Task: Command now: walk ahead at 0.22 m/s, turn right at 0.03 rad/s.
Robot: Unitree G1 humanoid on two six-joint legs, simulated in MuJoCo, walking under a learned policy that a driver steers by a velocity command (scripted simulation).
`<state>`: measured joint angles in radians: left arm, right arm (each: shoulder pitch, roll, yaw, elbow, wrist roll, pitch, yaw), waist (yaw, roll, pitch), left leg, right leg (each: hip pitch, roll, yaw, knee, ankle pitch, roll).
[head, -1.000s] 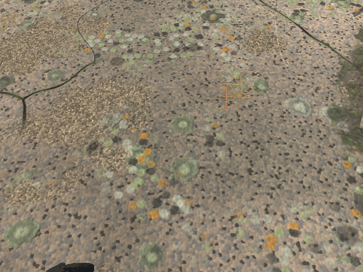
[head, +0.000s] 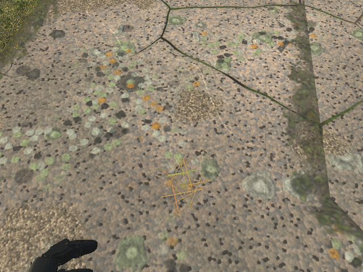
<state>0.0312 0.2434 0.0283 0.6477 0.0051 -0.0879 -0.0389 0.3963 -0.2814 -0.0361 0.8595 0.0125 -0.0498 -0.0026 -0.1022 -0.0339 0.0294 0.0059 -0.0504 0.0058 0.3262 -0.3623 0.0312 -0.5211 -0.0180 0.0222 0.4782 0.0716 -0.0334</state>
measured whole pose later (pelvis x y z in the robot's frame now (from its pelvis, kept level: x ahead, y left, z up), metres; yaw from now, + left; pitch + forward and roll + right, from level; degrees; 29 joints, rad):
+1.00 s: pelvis +0.15 +0.01 +0.00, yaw +0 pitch -2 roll +0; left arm 0.17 0.24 0.04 1.09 -0.01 0.01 0.03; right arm 0.26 -0.23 -0.03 1.00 0.01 -0.01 -0.03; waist 0.00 0.00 0.01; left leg -0.16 0.01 0.00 0.54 -0.35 0.01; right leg -0.25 -0.01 0.01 0.59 -0.37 -0.01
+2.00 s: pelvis +0.61 +0.03 +0.01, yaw +0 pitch +1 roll +2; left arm 0.04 0.25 0.05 0.91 -0.01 -0.08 0.00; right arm 0.37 -0.24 -0.04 1.02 0.01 -0.09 0.00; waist -0.07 -0.03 0.01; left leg 0.01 -0.08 0.05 0.18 -0.22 0.05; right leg -0.67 -0.12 0.03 0.63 0.08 -0.01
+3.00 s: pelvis +1.19 +0.04 +0.02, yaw +0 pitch +1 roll +1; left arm 0.11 0.27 0.07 0.92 -0.01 -0.07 0.01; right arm 0.33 -0.23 -0.06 1.00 0.00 -0.09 0.01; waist -0.05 -0.04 0.00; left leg -0.09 -0.07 0.06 0.23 -0.17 0.07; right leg -0.67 -0.14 0.04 0.85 -0.08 -0.01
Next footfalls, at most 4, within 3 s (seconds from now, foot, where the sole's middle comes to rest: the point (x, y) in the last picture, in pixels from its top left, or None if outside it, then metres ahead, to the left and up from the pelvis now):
0.02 right None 0.19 -0.12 -0.77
0.32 left None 0.15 0.14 -0.77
1.58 left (138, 244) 0.58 0.12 -0.77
2.14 right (192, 169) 0.89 -0.11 -0.77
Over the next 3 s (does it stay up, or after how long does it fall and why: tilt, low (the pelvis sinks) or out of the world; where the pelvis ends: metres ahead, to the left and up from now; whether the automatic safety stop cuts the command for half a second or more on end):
stays up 1.19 0.04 0.02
